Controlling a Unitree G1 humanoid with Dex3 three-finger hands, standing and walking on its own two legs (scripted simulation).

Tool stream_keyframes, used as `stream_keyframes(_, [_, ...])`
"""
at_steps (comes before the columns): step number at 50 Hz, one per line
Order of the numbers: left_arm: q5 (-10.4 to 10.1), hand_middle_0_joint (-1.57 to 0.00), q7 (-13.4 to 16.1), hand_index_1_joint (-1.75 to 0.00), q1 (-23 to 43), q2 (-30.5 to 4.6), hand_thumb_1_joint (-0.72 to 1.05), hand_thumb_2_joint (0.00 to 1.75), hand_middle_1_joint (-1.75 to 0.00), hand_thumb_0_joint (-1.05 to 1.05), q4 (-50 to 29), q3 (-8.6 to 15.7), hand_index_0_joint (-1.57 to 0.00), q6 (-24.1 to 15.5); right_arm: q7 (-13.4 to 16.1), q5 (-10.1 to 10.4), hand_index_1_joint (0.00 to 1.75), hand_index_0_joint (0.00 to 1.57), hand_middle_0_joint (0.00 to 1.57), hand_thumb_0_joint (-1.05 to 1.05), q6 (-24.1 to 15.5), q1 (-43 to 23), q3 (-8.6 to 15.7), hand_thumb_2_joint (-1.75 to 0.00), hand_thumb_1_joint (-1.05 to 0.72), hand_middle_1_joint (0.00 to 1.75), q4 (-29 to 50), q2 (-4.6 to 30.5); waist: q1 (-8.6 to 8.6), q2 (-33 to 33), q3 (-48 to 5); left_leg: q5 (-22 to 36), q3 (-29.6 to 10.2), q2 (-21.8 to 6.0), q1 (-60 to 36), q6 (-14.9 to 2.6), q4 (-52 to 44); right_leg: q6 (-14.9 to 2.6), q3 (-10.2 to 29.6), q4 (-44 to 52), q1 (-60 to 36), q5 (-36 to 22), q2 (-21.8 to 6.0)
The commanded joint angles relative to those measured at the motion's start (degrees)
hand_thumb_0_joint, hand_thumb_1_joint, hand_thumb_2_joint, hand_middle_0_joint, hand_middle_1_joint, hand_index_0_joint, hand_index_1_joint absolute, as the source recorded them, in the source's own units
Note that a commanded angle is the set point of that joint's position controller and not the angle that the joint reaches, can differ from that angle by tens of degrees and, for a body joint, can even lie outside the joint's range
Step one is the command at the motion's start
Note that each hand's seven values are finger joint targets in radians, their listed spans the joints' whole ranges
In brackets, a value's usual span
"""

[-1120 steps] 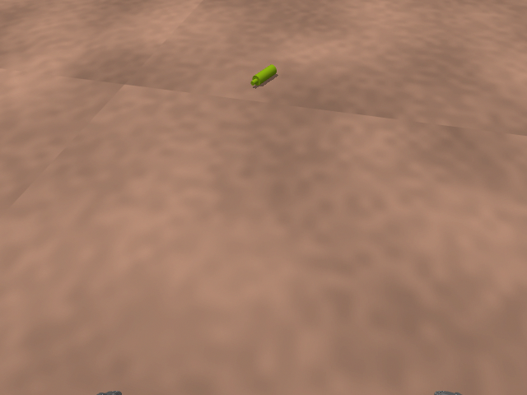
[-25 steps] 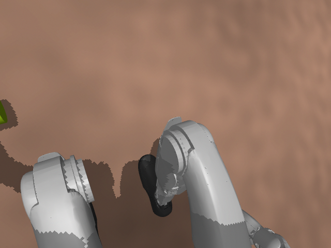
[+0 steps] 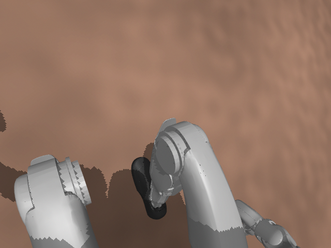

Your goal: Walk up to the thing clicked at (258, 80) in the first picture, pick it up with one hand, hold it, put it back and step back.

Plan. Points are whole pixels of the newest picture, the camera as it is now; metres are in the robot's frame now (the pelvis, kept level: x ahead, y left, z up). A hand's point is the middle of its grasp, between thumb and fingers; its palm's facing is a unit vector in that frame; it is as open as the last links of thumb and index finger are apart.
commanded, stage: close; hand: left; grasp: from above
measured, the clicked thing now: out of the picture +0.41 +0.38 -0.26
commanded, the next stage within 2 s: settle in 1.50 s
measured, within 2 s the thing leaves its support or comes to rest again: leaves its support in 1.84 s
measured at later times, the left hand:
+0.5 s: hand out of the picture +0.41 +0.35 -0.24, palm faces -0.43 -0.15 -0.89, open 11.3 cm
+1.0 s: hand out of the picture +0.40 +0.35 -0.25, palm faces -0.46 -0.16 -0.87, open 10.1 cm
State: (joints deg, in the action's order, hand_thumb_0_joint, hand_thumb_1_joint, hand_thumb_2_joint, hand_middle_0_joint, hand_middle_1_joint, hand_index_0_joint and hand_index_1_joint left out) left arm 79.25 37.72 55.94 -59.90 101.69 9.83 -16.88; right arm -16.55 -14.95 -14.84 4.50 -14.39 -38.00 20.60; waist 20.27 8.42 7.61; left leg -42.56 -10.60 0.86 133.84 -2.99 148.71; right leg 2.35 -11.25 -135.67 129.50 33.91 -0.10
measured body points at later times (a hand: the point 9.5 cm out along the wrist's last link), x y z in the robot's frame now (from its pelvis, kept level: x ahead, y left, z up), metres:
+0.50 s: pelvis +0.00 +0.00 +0.00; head +0.26 +0.15 +0.34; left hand +0.43 +0.35 -0.19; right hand +0.08 -0.25 -0.05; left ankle +0.06 +0.11 -0.26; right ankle +0.13 -0.12 -0.26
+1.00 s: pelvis +0.00 +0.00 +0.00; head +0.26 +0.15 +0.34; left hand +0.42 +0.36 -0.20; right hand +0.08 -0.25 -0.05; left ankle +0.06 +0.11 -0.26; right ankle +0.13 -0.12 -0.26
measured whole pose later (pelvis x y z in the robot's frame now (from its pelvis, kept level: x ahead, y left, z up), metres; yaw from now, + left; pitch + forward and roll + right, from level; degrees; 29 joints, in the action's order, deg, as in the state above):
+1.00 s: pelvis +0.00 +0.00 +0.00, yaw -1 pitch +26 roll -16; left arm 77.9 36.1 54.1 -61.1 98.8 9.0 -20.5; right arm -16.3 -15.2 -13.9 4.5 -16.3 -37.6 19.8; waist 19.3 8.6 9.0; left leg -43.6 -12.1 0.8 132.6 -2.5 148.8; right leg 2.2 -12.4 -135.0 128.2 34.3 0.3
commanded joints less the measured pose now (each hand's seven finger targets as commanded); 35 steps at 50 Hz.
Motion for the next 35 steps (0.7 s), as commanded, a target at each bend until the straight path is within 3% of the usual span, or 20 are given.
stream_keyframes(1, [-2.46,-0.17,0.33,-0.98,13.38,-14.36,-0.37,0.95,-0.98,0.00,-7.55,0.62,-0.17,-0.54,0.56,0.70,0.30,0.20,0.20,0.00,-0.16,9.15,5.44,-0.90,-0.89,0.30,-0.84,18.72,1.69,-29.83,-33.80,11.55,1.60,-1.34,-26.65,2.16,-18.67,-2.89,-2.92,9.10,-18.82,-9.04,2.98])
stream_keyframes(5, [-3.38,-0.19,-0.36,-1.00,11.24,-14.13,-0.33,0.95,-1.00,0.00,-7.30,0.57,-0.20,-2.20,0.66,0.32,0.30,0.20,0.20,0.00,0.13,10.22,4.57,-0.90,-0.89,0.30,-0.82,18.21,2.10,-29.93,-35.27,15.09,1.85,-1.43,-27.80,2.27,-17.60,-2.70,-3.24,8.90,-21.50,-11.79,3.18])
stream_keyframes(7, [-3.40,-0.20,-0.21,-0.99,11.72,-14.91,-0.31,0.94,-1.00,0.00,-7.98,0.56,-0.21,-3.08,0.97,0.19,0.30,0.20,0.20,0.00,0.55,10.29,4.38,-0.90,-0.89,0.30,-0.82,18.35,2.23,-29.64,-35.76,14.97,1.61,-1.42,-27.23,2.28,-17.59,-2.90,-3.47,9.25,-22.01,-11.71,3.27])
stream_keyframes(8, [-3.17,-0.21,-0.20,-1.00,11.23,-14.60,-0.29,0.94,-1.01,0.00,-7.76,-0.08,-0.22,-3.25,1.05,0.37,0.30,0.20,0.20,0.00,0.68,10.00,4.23,-0.90,-0.90,0.30,-0.95,18.18,1.68,-29.32,-36.06,15.07,1.88,-1.48,-26.97,2.23,-17.14,-3.04,-3.09,9.52,-22.91,-12.09,3.48])
stream_keyframes(10, [-3.47,-0.22,-0.03,-0.99,10.76,-13.34,-0.27,0.94,-1.00,0.00,-7.21,-0.47,-0.24,-3.52,0.95,0.00,0.30,0.20,0.20,0.00,0.60,10.17,4.28,-0.90,-0.89,0.30,-1.03,18.33,2.17,-29.79,-34.53,14.69,1.27,-1.59,-27.26,2.53,-17.90,-3.07,-3.74,9.00,-20.87,-11.30,3.39])
stream_keyframes(13, [-2.59,-0.24,0.84,-0.99,10.31,-16.32,-0.22,0.93,-1.01,0.00,-9.27,1.00,-0.26,-3.94,1.02,0.04,0.30,0.20,0.20,0.00,1.00,10.54,4.00,-0.90,-0.89,0.30,-0.49,18.66,0.91,-32.38,-37.96,18.42,0.34,-1.93,-31.36,3.30,-18.67,-3.21,-4.10,8.18,-21.96,-13.78,3.56])
stream_keyframes(14, [-2.06,-0.26,0.99,-0.99,9.77,-15.21,-0.20,0.93,-1.01,0.00,-7.66,0.14,-0.28,-3.83,0.74,0.07,0.30,0.20,0.20,0.00,0.88,10.07,3.86,-0.90,-0.89,0.30,-0.13,18.40,1.54,-31.88,-36.38,18.41,0.27,-2.06,-30.66,3.31,-18.09,-3.18,-4.15,7.57,-21.21,-14.09,3.49])
stream_keyframes(15, [-2.28,-0.28,1.61,-0.98,10.09,-15.40,-0.19,0.95,-1.00,0.00,-8.67,0.99,-0.29,-3.97,0.71,-0.22,0.30,0.20,0.20,0.00,1.13,10.43,3.99,-0.90,-0.89,0.30,-0.39,18.60,1.49,-32.15,-36.89,18.62,0.10,-1.98,-30.58,3.37,-18.97,-3.25,-4.43,7.95,-21.32,-13.85,3.60])
stream_keyframes(17, [-1.76,-0.29,1.80,-0.97,9.23,-14.09,-0.15,0.92,-1.00,0.00,-7.08,-0.02,-0.32,-3.65,0.50,-0.18,0.30,0.20,0.20,0.00,0.98,9.54,3.91,-0.90,-0.89,0.30,0.08,18.38,1.75,-31.07,-33.62,15.91,0.29,-1.98,-28.41,3.15,-18.79,-3.21,-4.45,8.00,-19.81,-12.10,3.73])
stream_keyframes(20, [-1.14,-0.33,2.22,-0.98,11.00,-16.01,-0.11,0.93,-1.01,0.00,-9.03,0.85,-0.35,-2.95,0.43,0.12,0.30,0.20,0.20,0.00,0.49,9.40,4.23,-0.90,-0.89,0.30,-0.05,19.14,1.43,-31.72,-33.31,15.00,0.22,-1.99,-28.35,3.15,-19.22,-3.30,-4.28,8.03,-18.61,-11.18,3.52])
stream_keyframes(23, [-0.79,-0.35,2.44,-0.96,10.17,-14.85,-0.08,0.90,-0.98,0.00,-7.67,0.60,-0.37,-2.12,0.16,0.02,0.30,0.20,0.20,0.00,-0.01,9.44,5.10,-0.90,-0.89,0.30,0.22,19.75,1.65,-31.71,-31.42,12.74,-0.11,-2.07,-28.16,3.25,-19.97,-3.26,-4.33,8.10,-16.43,-9.21,3.45])
stream_keyframes(31, [-2.83,-0.36,0.43,-0.91,11.95,-14.09,-0.04,0.81,-0.95,0.00,-6.85,0.55,-0.40,-1.40,0.21,0.62,0.30,0.20,0.20,0.00,-0.60,9.44,4.92,-0.90,-0.89,0.30,-0.47,19.14,2.00,-29.06,-31.02,9.42,-0.37,-1.77,-25.60,2.64,-20.15,-2.96,-4.19,8.81,-16.13,-6.88,3.00])
stream_keyframes(33, [-2.80,-0.38,-0.14,-0.91,11.65,-15.21,-0.02,0.80,-0.95,0.00,-7.25,0.81,-0.42,-1.77,0.61,0.70,0.30,0.20,0.20,0.00,-0.40,10.25,5.64,-0.90,-0.89,0.30,-0.27,19.99,1.62,-30.47,-33.43,10.94,0.57,-1.72,-26.80,2.47,-19.66,-3.11,-3.60,9.53,-18.79,-8.36,3.41])
stream_keyframes(35, [-2.69,-0.40,-0.80,-0.89,10.97,-14.16,0.03,0.77,-0.94,0.00,-6.59,0.19,-0.45,-2.04,0.56,0.73,0.30,0.20,0.20,0.00,-0.10,10.33,4.95,-0.90,-0.89,0.30,-0.25,18.85,1.75,-29.99,-33.31,12.04,0.66,-1.68,-26.87,2.58,-19.23,-3.06,-3.78,9.05,-19.03,-9.24,3.25])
